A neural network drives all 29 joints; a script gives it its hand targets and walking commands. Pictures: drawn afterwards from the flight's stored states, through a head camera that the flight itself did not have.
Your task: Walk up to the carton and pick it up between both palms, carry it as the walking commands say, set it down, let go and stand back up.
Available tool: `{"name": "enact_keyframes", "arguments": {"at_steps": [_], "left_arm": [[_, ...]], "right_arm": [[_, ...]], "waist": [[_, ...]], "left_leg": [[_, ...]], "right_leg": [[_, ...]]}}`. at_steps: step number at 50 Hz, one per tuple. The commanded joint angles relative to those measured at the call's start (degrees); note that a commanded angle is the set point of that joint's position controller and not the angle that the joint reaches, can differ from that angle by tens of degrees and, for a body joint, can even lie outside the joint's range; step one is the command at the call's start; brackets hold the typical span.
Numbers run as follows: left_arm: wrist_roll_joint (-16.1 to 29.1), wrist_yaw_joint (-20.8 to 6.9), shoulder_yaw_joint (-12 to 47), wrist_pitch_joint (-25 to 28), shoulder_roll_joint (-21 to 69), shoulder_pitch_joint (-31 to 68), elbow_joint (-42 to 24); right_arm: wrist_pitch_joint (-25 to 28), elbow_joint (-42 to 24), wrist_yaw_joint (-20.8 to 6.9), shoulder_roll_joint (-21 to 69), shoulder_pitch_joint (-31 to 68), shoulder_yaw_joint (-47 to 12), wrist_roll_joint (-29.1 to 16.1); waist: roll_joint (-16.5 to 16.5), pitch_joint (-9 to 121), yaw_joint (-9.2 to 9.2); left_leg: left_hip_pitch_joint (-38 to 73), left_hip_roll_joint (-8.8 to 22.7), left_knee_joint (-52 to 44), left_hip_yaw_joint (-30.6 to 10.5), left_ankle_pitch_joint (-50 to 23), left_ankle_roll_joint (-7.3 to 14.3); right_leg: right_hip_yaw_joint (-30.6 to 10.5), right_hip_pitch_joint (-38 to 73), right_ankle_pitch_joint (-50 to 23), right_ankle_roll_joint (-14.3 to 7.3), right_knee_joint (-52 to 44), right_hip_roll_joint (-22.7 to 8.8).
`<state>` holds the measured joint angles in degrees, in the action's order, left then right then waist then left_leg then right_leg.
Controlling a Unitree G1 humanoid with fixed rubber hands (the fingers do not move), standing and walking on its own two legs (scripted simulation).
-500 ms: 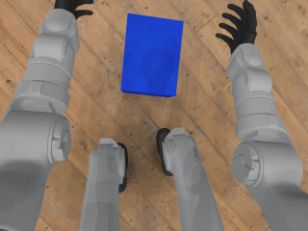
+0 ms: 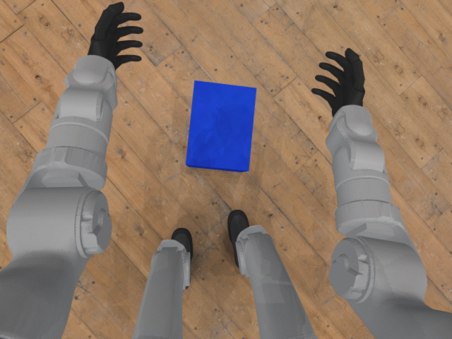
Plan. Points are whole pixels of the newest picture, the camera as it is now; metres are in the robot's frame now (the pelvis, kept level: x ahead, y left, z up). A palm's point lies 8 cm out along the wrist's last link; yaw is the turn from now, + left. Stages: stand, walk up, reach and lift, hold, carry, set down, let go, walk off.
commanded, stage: set down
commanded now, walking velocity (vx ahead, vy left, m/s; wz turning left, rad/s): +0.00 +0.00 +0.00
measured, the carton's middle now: (220, 130) +0.51 -0.07 -0.57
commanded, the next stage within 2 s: let go in 0.12 s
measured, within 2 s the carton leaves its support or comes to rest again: neither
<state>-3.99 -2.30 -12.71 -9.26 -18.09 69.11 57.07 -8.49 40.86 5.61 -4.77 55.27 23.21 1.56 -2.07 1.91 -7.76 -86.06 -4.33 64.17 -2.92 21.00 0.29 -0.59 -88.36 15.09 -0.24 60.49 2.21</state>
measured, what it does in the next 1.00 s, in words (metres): rises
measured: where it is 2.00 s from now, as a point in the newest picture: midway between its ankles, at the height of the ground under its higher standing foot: (212, 259)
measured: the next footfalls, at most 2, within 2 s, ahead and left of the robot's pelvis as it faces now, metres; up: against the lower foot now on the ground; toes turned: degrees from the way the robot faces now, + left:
none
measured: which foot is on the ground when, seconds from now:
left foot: down 0.00-1.00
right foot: down 0.00-1.00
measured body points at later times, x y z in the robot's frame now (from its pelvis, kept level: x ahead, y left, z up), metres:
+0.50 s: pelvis +0.05 -0.01 +0.07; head +0.29 -0.01 +0.45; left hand +0.44 +0.16 -0.06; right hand +0.38 -0.25 -0.04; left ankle +0.05 +0.11 -0.62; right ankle +0.09 -0.11 -0.62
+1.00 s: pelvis +0.09 +0.00 +0.12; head +0.15 +0.00 +0.57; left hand +0.29 +0.22 +0.03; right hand +0.25 -0.24 +0.04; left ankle +0.05 +0.11 -0.62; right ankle +0.09 -0.11 -0.62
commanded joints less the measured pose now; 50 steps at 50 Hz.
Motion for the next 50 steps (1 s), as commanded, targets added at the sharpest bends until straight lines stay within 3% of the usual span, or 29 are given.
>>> {"name": "enact_keyframes", "arguments": {"at_steps": [1,8,14,20,25,33,42,50], "left_arm": [[-1.7,-0.6,-1.7,1.8,-3.6,13.8,-4.0],[-4.7,0.9,-3.6,2.2,-2.3,7.5,-6.0],[-5.2,5.2,-1.8,2.6,2.7,-7.4,-18.1],[-3.2,8.0,1.2,3.3,7.2,-24.9,-30.0],[-2.6,7.0,1.8,4.8,6.6,-38.2,-32.2],[-0.5,4.6,3.6,7.6,6.7,-54.3,-28.7],[-0.1,1.9,5.9,10.1,4.7,-71.4,-32.3],[1.8,-0.1,8.5,7.7,3.3,-77.0,-36.0]], "right_arm": [[2.0,-4.0,-0.4,-3.1,9.2,1.6,2.4],[3.1,-5.8,-1.4,-2.7,4.5,1.7,5.6],[4.5,-12.7,-5.6,-6.3,-7.5,-1.7,6.2],[4.3,-17.6,-9.9,-7.5,-23.2,-6.5,4.7],[4.3,-18.5,-11.5,-8.7,-35.6,-10.4,2.3],[6.9,-17.4,-11.5,-9.8,-50.7,-16.6,-1.1],[8.8,-22.1,-9.5,-11.4,-64.2,-19.0,-0.8],[6.2,-23.0,-9.7,-11.9,-66.1,-18.3,-0.8]], "waist": [[-4.2,47.5,-2.02],[-3.7,52.8,-1.24],[-4.1,60.2,-0.24],[-1.3,56.7,0.44],[1.7,45.2,1.77],[1.8,24.5,3.43],[2.2,13.7,5.29],[0.6,2.1,6.84]], "left_leg": [[21.9,-0.1,-8.5,0.6,-11.4,-1.0],[28.9,-0.1,-11.0,-0.1,-18.5,-1.2],[41.2,0.4,-14.6,-0.2,-29.8,-2.0],[43.2,-0.2,-19.2,0.8,-27.6,-2.2],[40.4,-0.3,-24.3,1.1,-20.8,-1.9],[48.3,1.6,-31.8,0.4,-12.7,-1.6],[63.4,2.0,-39.5,0.3,-15.4,-1.3],[71.9,3.3,-43.1,1.1,-14.1,-1.4]], "right_leg": [[1.9,35.9,-18.5,3.6,-4.4,0.3],[1.7,42.9,-24.5,3.4,-7.2,0.4],[1.3,49.1,-30.4,2.4,-10.4,0.8],[-0.1,59.2,-32.2,1.8,-13.4,0.6],[-2.4,69.1,-32.7,1.6,-16.9,-0.5],[-3.9,72.9,-22.6,1.0,-25.2,-1.8],[-2.9,83.2,-23.3,0.9,-32.6,-1.5],[-0.8,84.9,-14.4,1.0,-36.3,-0.5]]}}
